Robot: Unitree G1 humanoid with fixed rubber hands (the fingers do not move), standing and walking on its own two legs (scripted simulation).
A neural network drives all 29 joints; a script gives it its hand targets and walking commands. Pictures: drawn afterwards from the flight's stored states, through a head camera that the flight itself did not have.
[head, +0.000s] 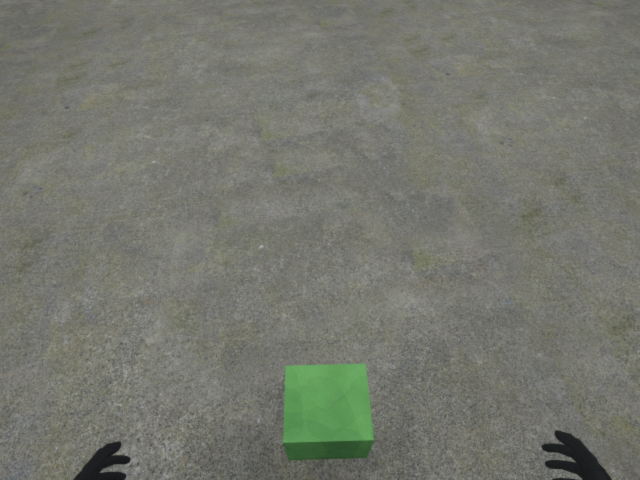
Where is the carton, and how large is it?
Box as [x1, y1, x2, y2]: [283, 364, 373, 459]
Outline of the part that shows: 365,364 285,366 283,443 288,459 366,457 373,441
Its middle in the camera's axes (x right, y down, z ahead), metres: +0.03 +0.50 +1.09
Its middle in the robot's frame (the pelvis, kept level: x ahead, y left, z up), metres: +0.40 +0.01 -0.68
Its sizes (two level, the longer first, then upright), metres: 0.224 0.194 0.202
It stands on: the floor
